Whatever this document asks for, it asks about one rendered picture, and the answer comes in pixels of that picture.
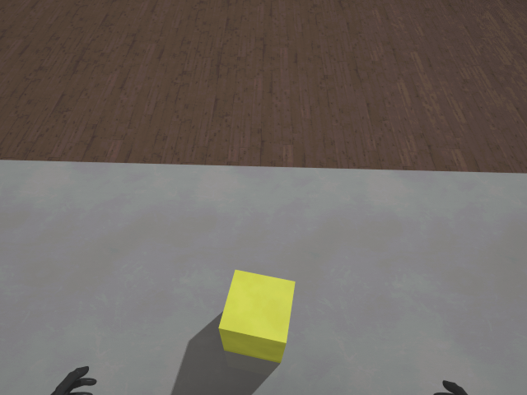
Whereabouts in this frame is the left robot hand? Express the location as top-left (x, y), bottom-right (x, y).
top-left (51, 366), bottom-right (96, 395)

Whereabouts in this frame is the carton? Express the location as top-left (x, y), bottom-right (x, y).
top-left (219, 270), bottom-right (295, 363)

